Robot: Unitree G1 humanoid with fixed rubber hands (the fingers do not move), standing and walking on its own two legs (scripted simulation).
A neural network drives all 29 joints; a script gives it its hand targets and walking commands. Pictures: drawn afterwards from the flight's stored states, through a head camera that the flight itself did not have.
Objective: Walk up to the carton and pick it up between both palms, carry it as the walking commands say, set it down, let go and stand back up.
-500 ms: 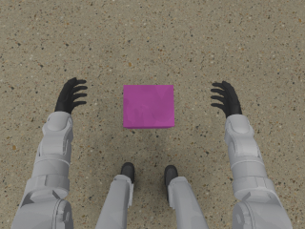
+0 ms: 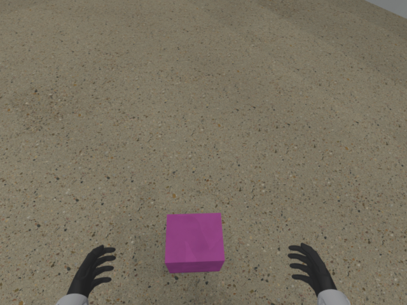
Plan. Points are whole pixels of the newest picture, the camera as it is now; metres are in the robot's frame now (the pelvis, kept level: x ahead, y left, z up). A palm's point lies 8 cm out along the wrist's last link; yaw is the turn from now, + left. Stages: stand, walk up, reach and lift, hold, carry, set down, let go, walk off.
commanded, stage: let go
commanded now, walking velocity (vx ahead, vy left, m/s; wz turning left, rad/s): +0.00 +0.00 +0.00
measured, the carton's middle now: (194, 244) +0.40 +0.02 -0.65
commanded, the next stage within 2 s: stand in 0.46 s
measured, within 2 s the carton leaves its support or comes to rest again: neither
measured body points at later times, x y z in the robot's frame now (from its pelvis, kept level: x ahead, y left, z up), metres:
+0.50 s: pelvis -0.01 +0.00 +0.00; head +0.00 +0.01 +0.45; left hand +0.16 +0.24 -0.08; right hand +0.16 -0.24 -0.08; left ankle -0.02 +0.13 -0.74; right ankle -0.03 -0.12 -0.74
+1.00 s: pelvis +0.01 +0.01 +0.00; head +0.01 +0.02 +0.45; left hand +0.13 +0.30 -0.11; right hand +0.14 -0.29 -0.10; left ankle -0.02 +0.13 -0.74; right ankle -0.03 -0.12 -0.74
